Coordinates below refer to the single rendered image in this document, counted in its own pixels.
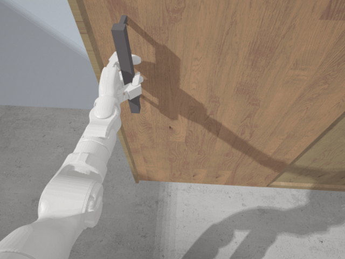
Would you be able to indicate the left robot upper arm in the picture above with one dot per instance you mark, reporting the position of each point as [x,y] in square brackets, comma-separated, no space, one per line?
[69,205]

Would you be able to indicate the robot left forearm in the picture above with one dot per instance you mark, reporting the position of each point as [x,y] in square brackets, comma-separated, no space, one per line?
[90,157]

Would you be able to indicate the left robot hand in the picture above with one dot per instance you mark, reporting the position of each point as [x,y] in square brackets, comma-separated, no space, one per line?
[111,81]

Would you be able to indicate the wardrobe door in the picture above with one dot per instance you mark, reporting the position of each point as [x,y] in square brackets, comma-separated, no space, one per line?
[323,161]
[233,90]

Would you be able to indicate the handle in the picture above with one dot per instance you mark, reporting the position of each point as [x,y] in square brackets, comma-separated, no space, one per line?
[121,42]

